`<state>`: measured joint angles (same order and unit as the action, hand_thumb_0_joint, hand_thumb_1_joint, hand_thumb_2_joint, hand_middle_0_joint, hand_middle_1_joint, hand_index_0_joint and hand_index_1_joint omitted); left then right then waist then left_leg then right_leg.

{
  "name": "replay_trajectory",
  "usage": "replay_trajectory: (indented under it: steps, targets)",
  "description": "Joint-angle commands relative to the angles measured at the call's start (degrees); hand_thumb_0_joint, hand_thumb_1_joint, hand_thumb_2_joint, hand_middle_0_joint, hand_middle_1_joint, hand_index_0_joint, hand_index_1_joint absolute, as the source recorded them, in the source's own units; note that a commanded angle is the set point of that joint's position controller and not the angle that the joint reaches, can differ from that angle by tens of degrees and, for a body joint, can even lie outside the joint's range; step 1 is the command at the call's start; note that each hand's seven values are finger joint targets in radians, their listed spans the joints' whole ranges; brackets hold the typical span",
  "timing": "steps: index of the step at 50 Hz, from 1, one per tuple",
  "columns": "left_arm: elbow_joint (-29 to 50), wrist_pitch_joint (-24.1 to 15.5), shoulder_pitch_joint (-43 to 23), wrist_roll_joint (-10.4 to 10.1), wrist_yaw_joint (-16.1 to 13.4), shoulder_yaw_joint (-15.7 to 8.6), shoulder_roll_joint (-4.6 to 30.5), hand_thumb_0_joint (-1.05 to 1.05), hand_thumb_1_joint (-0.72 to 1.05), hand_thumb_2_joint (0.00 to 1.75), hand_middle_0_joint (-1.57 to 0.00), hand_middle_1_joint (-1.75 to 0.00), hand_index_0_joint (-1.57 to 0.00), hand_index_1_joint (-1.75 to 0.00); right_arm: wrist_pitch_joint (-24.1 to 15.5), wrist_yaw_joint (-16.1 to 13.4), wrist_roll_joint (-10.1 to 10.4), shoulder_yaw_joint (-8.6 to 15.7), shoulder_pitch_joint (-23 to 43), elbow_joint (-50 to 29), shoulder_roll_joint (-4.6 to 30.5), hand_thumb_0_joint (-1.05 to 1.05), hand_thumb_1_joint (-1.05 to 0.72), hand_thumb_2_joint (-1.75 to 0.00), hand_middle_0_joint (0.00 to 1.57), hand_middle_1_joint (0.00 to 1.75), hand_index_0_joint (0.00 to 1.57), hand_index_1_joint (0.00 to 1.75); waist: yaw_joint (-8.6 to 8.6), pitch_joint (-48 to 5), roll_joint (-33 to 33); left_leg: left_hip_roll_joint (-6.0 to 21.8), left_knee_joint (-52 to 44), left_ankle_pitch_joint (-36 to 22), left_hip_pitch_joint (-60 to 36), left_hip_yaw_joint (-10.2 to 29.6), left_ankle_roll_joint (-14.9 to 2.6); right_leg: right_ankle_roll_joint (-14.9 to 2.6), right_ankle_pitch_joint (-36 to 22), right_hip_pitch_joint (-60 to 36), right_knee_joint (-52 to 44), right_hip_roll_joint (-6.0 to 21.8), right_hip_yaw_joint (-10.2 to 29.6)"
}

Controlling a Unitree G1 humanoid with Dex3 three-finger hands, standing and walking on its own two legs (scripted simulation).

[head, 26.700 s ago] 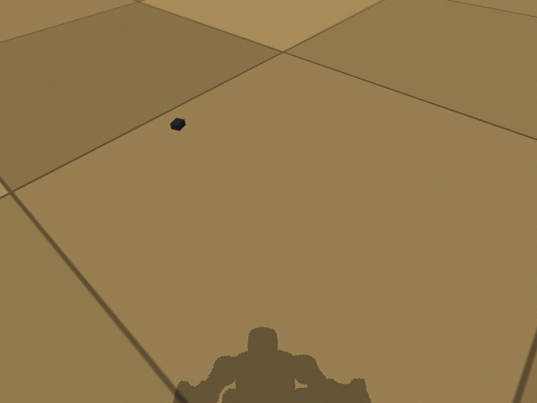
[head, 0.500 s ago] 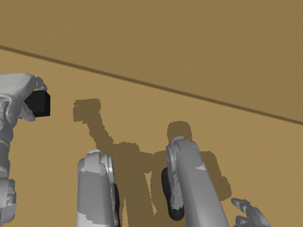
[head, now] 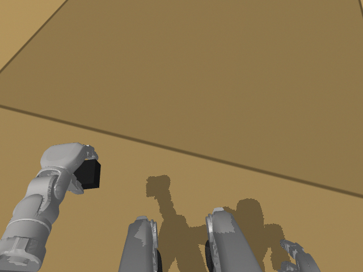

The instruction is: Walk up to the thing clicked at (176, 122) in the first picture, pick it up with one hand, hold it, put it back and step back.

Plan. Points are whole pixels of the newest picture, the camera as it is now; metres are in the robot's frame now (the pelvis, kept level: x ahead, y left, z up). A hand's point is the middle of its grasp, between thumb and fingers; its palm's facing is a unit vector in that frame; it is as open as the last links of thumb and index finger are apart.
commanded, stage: lift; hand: left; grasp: from above
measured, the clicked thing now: (82, 175) +0.38 +0.25 -0.11
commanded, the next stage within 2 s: hold in 0.64 s
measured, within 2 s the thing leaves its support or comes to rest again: neither
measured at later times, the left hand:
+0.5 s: hand (61, 152) +0.37 +0.23 +0.05, palm faces -0.43 -0.05 -0.90, open 9.0 cm
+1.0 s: hand (48, 130) +0.39 +0.23 +0.11, palm faces -0.45 -0.04 -0.89, open 9.0 cm
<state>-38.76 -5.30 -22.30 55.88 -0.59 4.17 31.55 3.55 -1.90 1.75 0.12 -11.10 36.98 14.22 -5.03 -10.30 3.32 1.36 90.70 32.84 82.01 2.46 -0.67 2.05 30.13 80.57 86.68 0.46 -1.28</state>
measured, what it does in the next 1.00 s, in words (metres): rises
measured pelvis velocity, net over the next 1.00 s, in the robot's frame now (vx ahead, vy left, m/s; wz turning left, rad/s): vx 0.08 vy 0.00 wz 0.00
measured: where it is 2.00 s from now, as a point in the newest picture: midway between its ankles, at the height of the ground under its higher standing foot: outside the picture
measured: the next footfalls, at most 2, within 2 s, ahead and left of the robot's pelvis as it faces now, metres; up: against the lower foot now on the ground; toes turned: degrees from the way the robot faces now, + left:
none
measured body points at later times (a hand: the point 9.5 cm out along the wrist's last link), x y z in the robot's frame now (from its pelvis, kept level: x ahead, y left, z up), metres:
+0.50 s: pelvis +0.04 +0.00 +0.12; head +0.10 +0.00 +0.57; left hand +0.39 +0.23 +0.10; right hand +0.13 -0.27 +0.00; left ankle +0.08 +0.11 -0.55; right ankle +0.09 -0.14 -0.55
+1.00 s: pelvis +0.08 +0.00 +0.16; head +0.11 -0.01 +0.61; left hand +0.41 +0.23 +0.16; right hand +0.19 -0.26 +0.04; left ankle +0.08 +0.11 -0.55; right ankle +0.09 -0.14 -0.55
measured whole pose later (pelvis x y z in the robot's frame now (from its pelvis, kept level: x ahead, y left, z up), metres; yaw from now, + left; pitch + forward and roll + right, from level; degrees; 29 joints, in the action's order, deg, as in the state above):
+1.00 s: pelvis +0.08 +0.00 +0.16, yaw +0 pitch +8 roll -1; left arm -42.1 -2.1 -17.4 57.8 -2.3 11.2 24.2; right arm 1.3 -3.2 2.6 2.2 -13.8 40.4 14.1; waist -1.4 -4.9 2.3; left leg 1.3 44.1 21.7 30.9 -1.4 -0.6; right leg 1.9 19.1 31.2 41.7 0.7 1.4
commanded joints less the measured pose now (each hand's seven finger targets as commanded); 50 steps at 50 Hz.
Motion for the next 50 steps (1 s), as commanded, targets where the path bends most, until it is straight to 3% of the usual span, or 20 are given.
replay_trajectory:
  steps: [1,3,6,10,15,17,23,26,35,39,41,44,48,50]
  targets:
    - [9.1,-0.1,-17.5,0.4,-4.6,-5.4,12.9,0.0,0.78,0.32,-1.1,-0.32,-1.13,-0.29,-3.5,-1.9,0.4,3.4,-2.8,-3.8,8.7,0.0,-0.9,-0.9,0.2,0.3,0.2,0.3,-1.5,-20.4,3.6,-0.8,-23.4,2.4,-23.5,2.0,-0.89,-2.54,-1.0,-19.6,-18.1,-1.9,-0.4]
    - [6.6,0.0,-17.1,0.8,-5.4,-5.4,12.7,0.0,0.79,0.33,-1.1,-0.35,-1.13,-0.32,-4.2,-2.2,0.4,3.6,-2.5,-2.9,8.8,0.0,-0.9,-0.9,0.2,0.3,0.2,0.3,-0.74,-18.8,3.3,-0.7,-26.3,2.9,-26.1,2.3,-0.74,-2.45,-0.7,-21.6,-20.6,-2.0,-0.1]
    - [3.4,0.5,-16.7,1.8,-6.4,-2.4,9.3,0.0,0.78,0.35,-1.1,-0.37,-1.13,-0.34,-5.4,-2.3,0.7,3.3,-3.4,-2.1,8.5,0.0,-0.9,-0.9,0.2,0.3,0.2,0.3,-1.1,-15.8,2.0,-1.2,-29.2,2.1,-28.0,1.5,-0.71,-2.65,-0.4,-25.0,-25.0,-2.2,0.7]
    - [1.8,1.5,-13.6,1.4,-6.8,-0.3,6.5,0.0,0.8,0.36,-1.1,-0.4,-1.13,-0.36,-6.3,-2.2,0.9,4.0,-3.4,-1.7,8.1,0.0,-0.9,-0.9,0.2,0.3,0.2,0.3,-0.16,-15.6,1.3,-1.8,-32.2,-3.4,-33.3,-0.1,-0.35,-2.78,-3.3,-31.4,-30.5,-2.3,1.5]
    - [0.8,1.8,-15.3,1.6,-7.8,-0.7,7.1,0.0,0.84,0.38,-1.15,-0.38,-1.18,-0.35,-6.9,-2.2,0.7,4.2,-3.5,-1.3,8.1,0.0,-0.9,-0.9,0.2,0.3,0.2,0.3,0.58,-12.4,0.5,-1.5,-37.3,-4.9,-37.3,-0.2,-0.31,-2.53,-5.3,-35.6,-34.9,-2.4,1.2]
    - [1.0,1.8,-16.3,1.8,-8.2,0.0,6.2,0.0,0.85,0.37,-1.15,-0.38,-1.19,-0.34,-7.0,-2.2,0.7,4.4,-3.8,-1.0,7.9,0.0,-0.9,-0.9,0.2,0.3,0.2,0.3,0.65,-13.6,1.5,-1.3,-38.8,-8.1,-41.2,-0.4,0.05,-2.66,-8.0,-37.4,-35.9,-2.4,1.2]
    - [1.7,2.6,-16.7,2.3,-9.2,-0.9,7.1,0.0,0.83,0.4,-1.13,-0.41,-1.16,-0.37,-6.9,-2.0,0.7,4.6,-4.0,-0.9,8.0,0.0,-0.9,-0.9,0.2,0.3,0.2,0.3,1.5,-14.0,-0.1,-1.8,-42.1,-15.2,-46.8,-1.5,-0.08,-2.58,-13.9,-44.7,-40.6,-2.2,1.9]
    - [-0.1,3.7,-14.9,2.1,-9.2,0.4,5.6,0.0,0.83,0.4,-1.13,-0.39,-1.16,-0.36,-6.6,-1.9,0.8,4.8,-3.7,-0.8,8.0,0.0,-0.9,-0.9,0.2,0.3,0.2,0.3,1.83,-12.5,-0.8,-1.9,-44.1,-17.4,-48.8,-1.8,-0.02,-2.59,-15.9,-46.7,-42.4,-2.1,1.9]
    - [3.1,4.0,-13.2,0.3,-5.2,3.0,2.8,0.0,0.81,0.36,-1.11,-0.37,-1.15,-0.33,-5.8,-1.9,0.8,4.9,-3.2,-1.6,7.7,0.0,-0.9,-0.9,0.2,0.3,0.2,0.3,2.18,-10.5,-0.3,-1.5,-49.6,-21.6,-55.1,-1.8,0.45,-2.92,-18.3,-50.7,-46.7,-2.8,1.2]
    - [5.7,3.1,-13.9,1.0,-4.7,1.2,5.2,0.0,0.76,0.32,-1.07,-0.35,-1.11,-0.31,-5.3,-2.0,0.8,4.9,-3.1,-2.1,7.8,0.0,-0.9,-0.89,0.2,0.3,0.2,0.3,2.7,-11.8,0.1,-1.7,-50.5,-25.2,-57.8,-2.2,0.47,-2.99,-21.5,-53.1,-47.7,-2.7,1.4]
    - [5.7,2.8,-13.8,1.8,-4.5,2.2,4.2,0.0,0.77,0.34,-1.1,-0.33,-1.13,-0.29,-5.1,-2.0,0.9,4.7,-2.8,-2.1,7.8,0.0,-0.89,-0.89,0.2,0.3,0.2,0.3,2.14,-11.0,-0.5,-1.6,-51.4,-25.9,-59.1,-2.1,0.53,-3.06,-21.8,-53.0,-48.1,-2.8,1.3]
    - [5.8,2.9,-12.8,2.1,-4.6,0.9,5.2,0.0,0.79,0.34,-1.1,-0.34,-1.14,-0.3,-4.7,-2.0,0.9,4.9,-3.0,-1.9,7.9,0.0,-0.89,-0.89,0.2,0.3,0.2,0.3,3.06,-11.6,-0.3,-1.8,-51.9,-28.7,-59.8,-2.3,0.52,-3.03,-24.4,-55.3,-48.7,-2.7,1.5]
    - [6.8,3.3,-12.1,1.4,-4.0,2.4,3.1,0.0,0.79,0.35,-1.1,-0.33,-1.14,-0.29,-4.3,-1.6,1.2,5.1,-2.5,-2.4,8.1,0.0,-0.89,-0.89,0.2,0.3,0.2,0.3,2.8,-9.7,-1.2,-1.7,-53.4,-29.2,-61.2,-2.5,0.56,-2.96,-24.6,-56.6,-50.1,-2.8,1.3]
    - [6.5,3.3,-10.2,1.7,-3.1,2.0,3.8,0.0,0.79,0.36,-1.1,-0.33,-1.13,-0.3,-4.0,-1.6,1.2,5.3,-2.3,-2.5,8.3,0.0,-0.89,-0.89,0.2,0.3,0.2,0.3,3.42,-10.1,-0.6,-1.7,-53.6,-31.2,-62.0,-2.6,0.64,-3.0,-25.8,-57.5,-50.1,-2.8,1.1]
